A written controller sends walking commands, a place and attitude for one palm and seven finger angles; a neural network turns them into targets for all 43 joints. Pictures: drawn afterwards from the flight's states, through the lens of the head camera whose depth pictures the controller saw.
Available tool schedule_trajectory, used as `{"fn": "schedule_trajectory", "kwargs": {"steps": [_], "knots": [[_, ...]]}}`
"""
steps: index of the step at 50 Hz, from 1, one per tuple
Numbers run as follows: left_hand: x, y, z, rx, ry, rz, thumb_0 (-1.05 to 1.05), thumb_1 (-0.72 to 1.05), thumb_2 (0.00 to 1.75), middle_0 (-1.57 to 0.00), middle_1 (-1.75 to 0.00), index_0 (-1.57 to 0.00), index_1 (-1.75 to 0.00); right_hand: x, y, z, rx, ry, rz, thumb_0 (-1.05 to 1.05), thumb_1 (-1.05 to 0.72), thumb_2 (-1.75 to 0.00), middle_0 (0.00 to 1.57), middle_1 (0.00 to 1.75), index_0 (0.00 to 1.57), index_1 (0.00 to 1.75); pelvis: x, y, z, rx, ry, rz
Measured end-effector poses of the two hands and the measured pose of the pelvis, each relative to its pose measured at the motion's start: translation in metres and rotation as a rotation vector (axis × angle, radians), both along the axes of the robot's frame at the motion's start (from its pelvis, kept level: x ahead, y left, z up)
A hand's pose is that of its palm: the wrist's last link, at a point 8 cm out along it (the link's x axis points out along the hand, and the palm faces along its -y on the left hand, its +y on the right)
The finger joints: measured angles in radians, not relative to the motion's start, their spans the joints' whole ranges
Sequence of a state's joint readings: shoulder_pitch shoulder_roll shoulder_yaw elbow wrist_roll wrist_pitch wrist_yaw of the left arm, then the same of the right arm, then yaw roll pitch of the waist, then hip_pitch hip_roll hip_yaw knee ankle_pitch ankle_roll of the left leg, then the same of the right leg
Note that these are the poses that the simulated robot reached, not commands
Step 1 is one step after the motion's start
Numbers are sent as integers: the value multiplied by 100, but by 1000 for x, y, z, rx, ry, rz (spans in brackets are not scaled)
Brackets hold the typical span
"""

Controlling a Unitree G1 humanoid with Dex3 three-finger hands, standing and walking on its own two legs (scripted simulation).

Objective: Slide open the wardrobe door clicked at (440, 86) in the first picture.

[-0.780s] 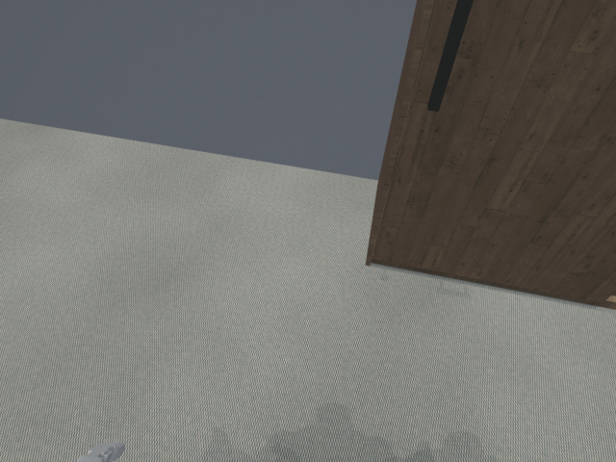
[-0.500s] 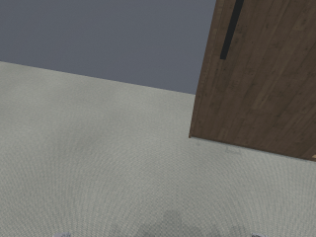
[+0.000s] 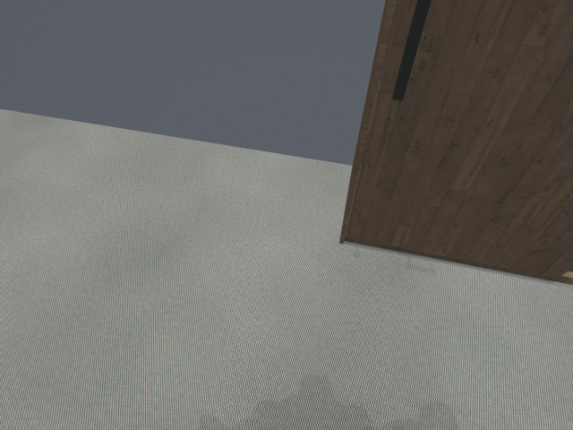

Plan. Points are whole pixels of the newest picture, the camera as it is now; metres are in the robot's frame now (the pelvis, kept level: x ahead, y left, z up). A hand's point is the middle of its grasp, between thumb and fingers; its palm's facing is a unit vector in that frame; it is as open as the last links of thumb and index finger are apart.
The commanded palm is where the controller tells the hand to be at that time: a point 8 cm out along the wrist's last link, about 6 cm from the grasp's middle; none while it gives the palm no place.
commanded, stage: stand and wait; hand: left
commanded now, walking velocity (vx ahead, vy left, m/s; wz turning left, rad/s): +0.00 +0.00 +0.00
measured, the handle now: (414, 32) +0.99 -0.27 +0.15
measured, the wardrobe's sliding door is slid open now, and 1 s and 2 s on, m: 0.00 0.00 0.00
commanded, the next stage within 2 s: look at it before walking up in 0.04 s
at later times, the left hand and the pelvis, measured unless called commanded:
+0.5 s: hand out of the picture +0.08 +0.24 -0.15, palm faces -0.02 -0.94 -0.33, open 7.4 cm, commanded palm none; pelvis +0.01 -0.01 +0.00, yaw +0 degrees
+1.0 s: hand out of the picture +0.08 +0.22 -0.17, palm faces -0.07 -0.95 -0.30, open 7.4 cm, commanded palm none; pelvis +0.01 -0.01 -0.01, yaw -5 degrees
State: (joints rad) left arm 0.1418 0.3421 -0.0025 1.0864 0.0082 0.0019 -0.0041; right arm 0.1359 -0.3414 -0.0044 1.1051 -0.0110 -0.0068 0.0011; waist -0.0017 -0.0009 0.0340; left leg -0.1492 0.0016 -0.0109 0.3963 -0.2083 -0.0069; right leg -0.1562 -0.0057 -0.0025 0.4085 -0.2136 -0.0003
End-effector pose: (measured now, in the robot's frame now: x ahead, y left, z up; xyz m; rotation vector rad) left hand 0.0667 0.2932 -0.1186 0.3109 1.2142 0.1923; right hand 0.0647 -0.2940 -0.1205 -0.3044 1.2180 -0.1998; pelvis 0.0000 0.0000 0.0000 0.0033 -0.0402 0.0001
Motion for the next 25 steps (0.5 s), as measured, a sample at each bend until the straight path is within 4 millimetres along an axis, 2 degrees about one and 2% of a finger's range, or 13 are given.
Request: {"fn": "schedule_trajectory", "kwargs": {"steps": [25], "knots": [[11,-8,0,-6,-1,-2,1,90,90,-20,-30,-20,-30,13,-3,1,3,-3,9,1,-90,-90,20,30,21,30,7,-6,1,1,11,-1]]}}
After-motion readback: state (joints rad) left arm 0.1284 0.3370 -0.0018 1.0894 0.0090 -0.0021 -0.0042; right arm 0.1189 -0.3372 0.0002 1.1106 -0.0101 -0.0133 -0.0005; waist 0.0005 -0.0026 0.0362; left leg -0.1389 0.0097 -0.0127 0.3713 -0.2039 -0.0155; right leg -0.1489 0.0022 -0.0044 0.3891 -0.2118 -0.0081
